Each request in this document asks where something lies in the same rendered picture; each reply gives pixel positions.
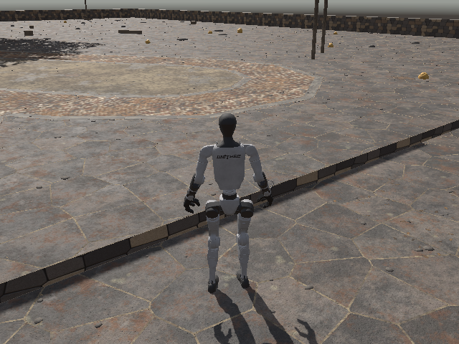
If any left robot hand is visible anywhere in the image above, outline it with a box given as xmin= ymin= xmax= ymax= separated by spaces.
xmin=184 ymin=197 xmax=200 ymax=213

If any left robot forearm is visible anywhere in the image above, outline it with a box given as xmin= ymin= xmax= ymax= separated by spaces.
xmin=186 ymin=174 xmax=201 ymax=201

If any right robot forearm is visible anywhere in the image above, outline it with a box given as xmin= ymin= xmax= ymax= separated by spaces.
xmin=257 ymin=171 xmax=271 ymax=196

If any robot left upper arm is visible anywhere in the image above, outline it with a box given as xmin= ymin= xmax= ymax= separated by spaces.
xmin=194 ymin=145 xmax=214 ymax=185

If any humanoid robot head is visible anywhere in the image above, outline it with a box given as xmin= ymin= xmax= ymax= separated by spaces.
xmin=216 ymin=113 xmax=240 ymax=148

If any right robot hand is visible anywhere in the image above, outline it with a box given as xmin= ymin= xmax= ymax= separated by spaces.
xmin=257 ymin=194 xmax=273 ymax=208

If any robot right upper arm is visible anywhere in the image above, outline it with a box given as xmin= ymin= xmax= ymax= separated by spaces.
xmin=243 ymin=144 xmax=265 ymax=183

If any humanoid robot torso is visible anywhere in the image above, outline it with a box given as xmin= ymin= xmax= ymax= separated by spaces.
xmin=212 ymin=143 xmax=245 ymax=215

